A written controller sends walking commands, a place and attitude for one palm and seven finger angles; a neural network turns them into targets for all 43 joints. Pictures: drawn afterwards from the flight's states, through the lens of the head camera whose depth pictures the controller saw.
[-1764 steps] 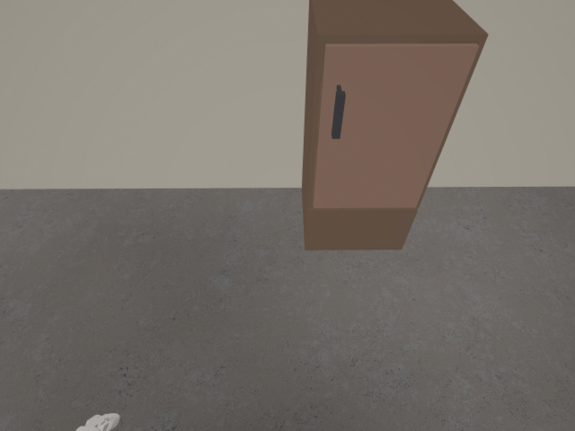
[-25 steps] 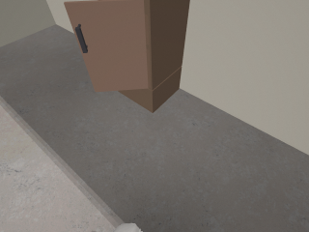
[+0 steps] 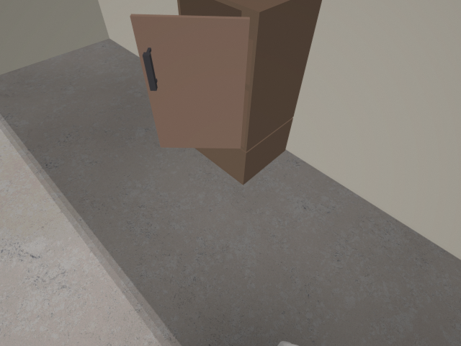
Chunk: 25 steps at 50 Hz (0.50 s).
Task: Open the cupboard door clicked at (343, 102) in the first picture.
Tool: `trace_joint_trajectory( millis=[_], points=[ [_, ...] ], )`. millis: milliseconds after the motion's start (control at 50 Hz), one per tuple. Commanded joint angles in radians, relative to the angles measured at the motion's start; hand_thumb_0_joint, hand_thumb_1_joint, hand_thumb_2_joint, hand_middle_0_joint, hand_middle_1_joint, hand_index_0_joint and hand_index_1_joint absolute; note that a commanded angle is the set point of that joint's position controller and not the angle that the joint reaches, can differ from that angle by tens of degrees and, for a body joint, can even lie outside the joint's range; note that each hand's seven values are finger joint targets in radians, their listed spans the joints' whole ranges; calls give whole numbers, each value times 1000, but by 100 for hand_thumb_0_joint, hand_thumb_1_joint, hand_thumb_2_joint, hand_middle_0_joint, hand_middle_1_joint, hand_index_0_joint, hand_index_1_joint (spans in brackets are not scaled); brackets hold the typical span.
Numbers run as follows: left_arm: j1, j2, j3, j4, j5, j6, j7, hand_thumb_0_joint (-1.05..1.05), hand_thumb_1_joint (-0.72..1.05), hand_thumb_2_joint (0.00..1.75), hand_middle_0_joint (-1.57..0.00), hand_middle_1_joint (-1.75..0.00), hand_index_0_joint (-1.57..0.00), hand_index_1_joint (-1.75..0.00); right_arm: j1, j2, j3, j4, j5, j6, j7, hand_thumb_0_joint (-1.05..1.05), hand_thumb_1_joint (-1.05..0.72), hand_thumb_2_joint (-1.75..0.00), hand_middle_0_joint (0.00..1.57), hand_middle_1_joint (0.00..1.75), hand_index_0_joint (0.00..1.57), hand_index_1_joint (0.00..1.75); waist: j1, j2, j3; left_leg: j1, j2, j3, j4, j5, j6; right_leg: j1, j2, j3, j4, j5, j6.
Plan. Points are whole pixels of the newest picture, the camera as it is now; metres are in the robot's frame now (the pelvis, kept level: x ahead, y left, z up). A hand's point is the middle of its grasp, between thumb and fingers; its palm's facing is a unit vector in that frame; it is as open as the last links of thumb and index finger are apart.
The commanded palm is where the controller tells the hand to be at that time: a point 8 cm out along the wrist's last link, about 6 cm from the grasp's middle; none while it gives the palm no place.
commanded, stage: take the last steps up to it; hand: left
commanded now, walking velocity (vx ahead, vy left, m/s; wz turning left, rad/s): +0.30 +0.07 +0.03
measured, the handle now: (151, 69) +0.99 +0.34 -0.06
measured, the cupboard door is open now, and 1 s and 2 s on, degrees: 45 45 45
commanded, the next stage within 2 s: come to a stop and stand still in 1.00 s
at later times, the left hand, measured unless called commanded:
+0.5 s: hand out of the picture +0.09 +0.21 -0.20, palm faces +0.15 -0.98 -0.14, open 7.4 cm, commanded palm none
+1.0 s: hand (163, 211) +0.46 +0.21 -0.17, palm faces -0.04 -0.98 -0.20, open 7.4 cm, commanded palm none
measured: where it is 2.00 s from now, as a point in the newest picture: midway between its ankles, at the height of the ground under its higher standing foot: (227, 313)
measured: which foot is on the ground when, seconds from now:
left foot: down 0.00-0.10, up 0.12-0.44, down 0.46-0.96, up 0.98-1.00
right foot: up 0.00-0.08, down 0.10-0.48, up 0.50-0.94, down 0.96-1.00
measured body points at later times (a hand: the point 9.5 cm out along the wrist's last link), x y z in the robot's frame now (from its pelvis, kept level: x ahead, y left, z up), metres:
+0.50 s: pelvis +0.17 +0.04 -0.02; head +0.18 +0.07 +0.43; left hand +0.08 +0.26 -0.18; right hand +0.28 -0.20 -0.15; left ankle +0.25 +0.14 -0.75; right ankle +0.09 -0.12 -0.73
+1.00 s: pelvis +0.33 +0.03 -0.02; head +0.35 +0.02 +0.43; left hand +0.46 +0.26 -0.15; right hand +0.24 -0.18 -0.17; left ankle +0.25 +0.14 -0.73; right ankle +0.38 -0.07 -0.75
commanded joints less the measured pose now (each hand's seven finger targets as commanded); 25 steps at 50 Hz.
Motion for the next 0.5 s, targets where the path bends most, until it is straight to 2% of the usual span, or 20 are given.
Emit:
trace_joint_trajectory(
  millis=[0, 20, 40, 60, 80, 100, 120, 160, 180, 220, 260, 320, 340, 360, 380, 400, 420, 440, 460, 480],
  points=[
    [-35, 50, 7, -74, 4, -32, -3, 0, 90, 90, -20, -30, -20, -30, 27, -169, -39, -21, 7, -21, -14, 0, -90, -90, 20, 30, 20, 30, 13, 73, 36, -129, 228, -158, -97, 0, 116, 161, 38, -40, -169, 60, 2],
    [23, 59, 15, -53, 5, -36, -1, 0, 90, 90, -20, -30, -20, -30, 20, -158, -36, -19, 9, -20, -15, 0, -90, -90, 20, 30, 20, 30, 39, 43, 24, -177, 200, -131, -26, -21, 90, 272, 44, -38, -239, 87, -5],
    [109, 94, 29, -23, 7, -44, 4, 0, 90, 90, -20, -30, -20, -30, 11, -137, -34, -19, 15, -22, -13, 0, -90, -90, 20, 30, 20, 30, 77, -31, -3, -273, 139, -82, 113, -42, 56, 439, 9, 29, -302, 63, -24],
    [238, 171, 47, 14, 11, -58, 11, 0, 90, 90, -20, -30, -20, -30, 14, -98, -29, -35, 24, -26, -6, 0, -90, -90, 20, 30, 20, 30, 123, -222, -66, -442, 35, 21, 366, -139, 2, 629, -194, 293, -408, -38, -100],
    [324, 240, 62, 33, 4, -56, 20, 0, 90, 90, -20, -30, -20, -30, -18, -102, -32, -75, 20, -24, 0, 0, -90, -90, 20, 30, 20, 30, 143, -340, -73, -578, 1, 37, 622, -363, -19, 657, -396, 564, -562, -115, -202],
    [302, 213, 57, 28, -3, -50, 30, 0, 90, 90, -20, -30, -20, -30, -64, -136, -42, -86, 12, -17, 4, 0, -90, -90, 20, 30, 20, 30, 130, -201, 2, -615, 57, -33, 741, -314, -22, 571, -413, 561, -602, -167, -238],
    [237, 158, 47, 12, -1, -56, 39, 0, 90, 90, -20, -30, -20, -30, -101, -122, -47, -82, 11, -17, 3, 0, -90, -90, 20, 30, 20, 30, 102, -166, 56, -627, 102, -70, 771, -216, -27, 464, -368, 504, -603, -174, -230],
    [152, 93, 24, -6, -2, -63, 39, 0, 90, 90, -20, -30, -20, -30, -100, -92, -43, -66, 7, 0, 12, 0, -90, -90, 20, 30, 20, 30, 46, -158, 84, -551, 141, -67, 749, -96, -47, 299, -303, 326, -626, -112, -185],
    [142, 69, 21, -5, -3, -70, 37, 0, 90, 90, -20, -30, -20, -30, -85, -70, -41, -58, 3, 7, 18, 0, -90, -90, 20, 30, 20, 30, 31, -141, 71, -501, 143, -45, 713, -43, -57, 256, -268, 245, -638, -53, -164],
    [143, 76, 21, 6, -1, -82, 34, 0, 90, 90, -20, -30, -20, -30, -77, -40, -37, -54, 5, 12, 29, 0, -90, -90, 20, 30, 20, 30, 13, -100, 46, -441, 137, -1, 599, 6, -75, 237, -230, 142, -634, 64, -152],
    [159, 80, 28, 23, 1, -87, 32, 0, 90, 90, -20, -30, -20, -30, -109, -27, -37, -68, 5, 12, 35, 0, -90, -90, 20, 30, 20, 30, 19, -95, 39, -413, 131, 30, 466, 41, -88, 248, -215, 104, -619, 116, -155],
    [189, 116, 32, 54, 5, -86, 28, 0, 90, 90, -20, -30, -20, -30, -170, -32, -38, -100, 7, -1, 42, 0, -90, -90, 20, 30, 20, 30, 42, -91, 20, -373, 104, 57, 319, 39, -85, 294, -219, 102, -579, 143, -156],
    [189, 124, 34, 60, 6, -85, 27, 0, 90, 90, -20, -30, -20, -30, -182, -39, -37, -107, 7, -6, 43, 0, -90, -90, 20, 30, 20, 30, 41, -111, 20, -350, 98, 62, 281, 43, -82, 296, -223, 96, -562, 140, -151],
    [186, 127, 34, 67, 5, -81, 26, 0, 90, 90, -20, -30, -20, -30, -183, -46, -38, -111, 7, -10, 43, 0, -90, -90, 20, 30, 20, 30, 35, -127, 23, -310, 86, 72, 236, 56, -79, 288, -214, 89, -536, 136, -140],
    [178, 128, 34, 69, 3, -76, 26, 0, 90, 90, -20, -30, -20, -30, -158, -60, -40, -105, 6, -15, 39, 0, -90, -90, 20, 30, 20, 30, 17, -120, 18, -234, 72, 89, 181, 81, -76, 259, -202, 75, -502, 116, -126],
    [170, 119, 35, 70, 3, -70, 24, 0, 90, 90, -20, -30, -20, -30, -111, -84, -45, -88, 6, -22, 35, 0, -90, -90, 20, 30, 20, 30, -8, -78, 8, -111, 58, 100, 133, 83, -70, 186, -170, 50, -434, 90, -109],
    [166, 97, 29, 63, 2, -65, 19, 0, 90, 90, -20, -30, -20, -30, -13, -133, -58, -61, 2, -28, 23, 0, -90, -90, 20, 30, 20, 30, -55, 28, -33, 58, 80, 60, 103, 24, -50, 87, -125, 7, -270, 81, -84],
    [175, 47, 20, 39, -3, -61, 15, 0, 90, 90, -20, -30, -20, -30, 115, -237, -83, -33, -10, -33, 10, 0, -90, -90, 20, 30, 20, 30, -103, 253, -98, 202, 299, -236, 26, -72, 31, -80, -5, -90, 7, -93, -36],
    [132, 29, 9, 2, -3, -63, 16, 0, 90, 90, -20, -30, -20, -30, 212, -290, -91, -23, -8, -24, -6, 0, -90, -90, 20, 30, 20, 30, -131, 333, -137, 229, 439, -453, -106, -104, 123, -180, 63, -62, 283, -276, -24],
    [85, 38, 10, -11, 1, -64, 18, 0, 90, 90, -20, -30, -20, -30, 171, -281, -84, -31, -4, -18, -12, 0, -90, -90, 20, 30, 20, 30, -116, 228, -92, 175, 465, -455, -122, -100, 163, -234, 14, 21, 419, -249, -44]
  ],
)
